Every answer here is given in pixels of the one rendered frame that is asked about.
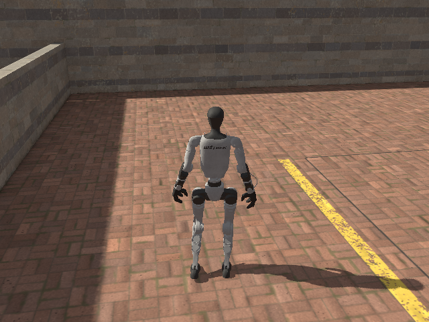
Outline robot left upper arm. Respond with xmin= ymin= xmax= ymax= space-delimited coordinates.
xmin=182 ymin=136 xmax=201 ymax=172

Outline robot right hand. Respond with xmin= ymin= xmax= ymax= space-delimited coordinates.
xmin=241 ymin=191 xmax=257 ymax=209

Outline right robot forearm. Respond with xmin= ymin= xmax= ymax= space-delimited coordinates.
xmin=241 ymin=163 xmax=255 ymax=194

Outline left robot forearm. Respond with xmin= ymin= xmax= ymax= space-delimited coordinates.
xmin=174 ymin=162 xmax=188 ymax=191

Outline robot right upper arm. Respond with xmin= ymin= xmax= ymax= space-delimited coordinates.
xmin=229 ymin=136 xmax=247 ymax=174

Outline robot left hand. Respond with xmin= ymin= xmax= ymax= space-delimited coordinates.
xmin=172 ymin=188 xmax=188 ymax=203

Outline humanoid robot torso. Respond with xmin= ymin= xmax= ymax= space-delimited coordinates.
xmin=199 ymin=133 xmax=231 ymax=201

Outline right robot shin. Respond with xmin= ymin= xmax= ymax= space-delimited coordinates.
xmin=223 ymin=224 xmax=233 ymax=269

